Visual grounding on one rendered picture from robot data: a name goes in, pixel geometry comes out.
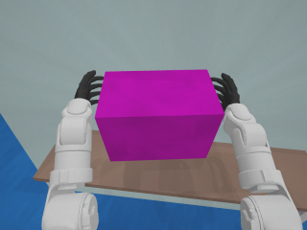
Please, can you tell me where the table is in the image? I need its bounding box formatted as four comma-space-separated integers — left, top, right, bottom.
33, 129, 307, 223

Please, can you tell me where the right robot hand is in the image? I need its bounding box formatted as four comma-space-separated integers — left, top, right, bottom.
210, 73, 240, 112

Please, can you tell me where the robot left forearm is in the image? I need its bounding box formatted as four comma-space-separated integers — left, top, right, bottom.
41, 98, 93, 230

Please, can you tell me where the left robot hand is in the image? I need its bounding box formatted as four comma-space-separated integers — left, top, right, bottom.
74, 70, 104, 105

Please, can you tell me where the robot right upper arm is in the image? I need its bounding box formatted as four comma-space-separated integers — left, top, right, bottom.
240, 195, 302, 230

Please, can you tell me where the robot left upper arm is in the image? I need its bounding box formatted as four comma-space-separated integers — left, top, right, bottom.
42, 192, 99, 230

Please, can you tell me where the carton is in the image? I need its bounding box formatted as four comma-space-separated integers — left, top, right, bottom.
95, 69, 224, 162

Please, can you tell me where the robot right forearm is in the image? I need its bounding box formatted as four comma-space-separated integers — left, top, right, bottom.
223, 103, 303, 230

